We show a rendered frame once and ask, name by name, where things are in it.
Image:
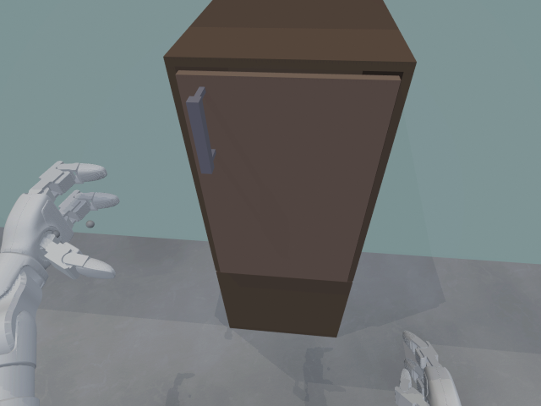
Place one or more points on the robot left forearm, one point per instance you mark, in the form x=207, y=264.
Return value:
x=21, y=279

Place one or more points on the cupboard door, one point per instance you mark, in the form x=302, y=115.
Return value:
x=296, y=158

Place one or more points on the right robot hand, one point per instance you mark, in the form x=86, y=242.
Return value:
x=434, y=382

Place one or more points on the handle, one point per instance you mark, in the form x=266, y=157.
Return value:
x=197, y=120

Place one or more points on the left robot hand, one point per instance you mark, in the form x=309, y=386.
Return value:
x=34, y=216

